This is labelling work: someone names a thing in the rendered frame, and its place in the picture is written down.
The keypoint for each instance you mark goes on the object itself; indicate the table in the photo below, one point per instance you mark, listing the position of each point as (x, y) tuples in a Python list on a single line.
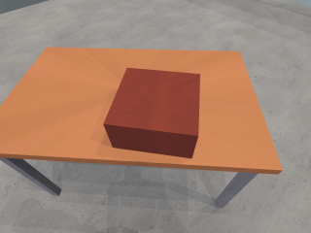
[(57, 110)]

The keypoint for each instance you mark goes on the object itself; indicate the carton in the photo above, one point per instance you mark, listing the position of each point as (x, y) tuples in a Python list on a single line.
[(155, 111)]

